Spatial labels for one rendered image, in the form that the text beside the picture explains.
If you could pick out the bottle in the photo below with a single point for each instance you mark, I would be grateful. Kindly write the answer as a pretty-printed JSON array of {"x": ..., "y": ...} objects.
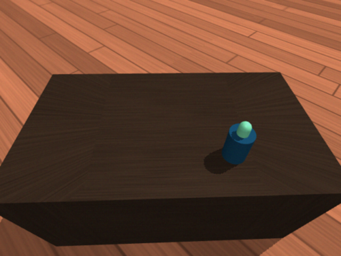
[{"x": 238, "y": 142}]

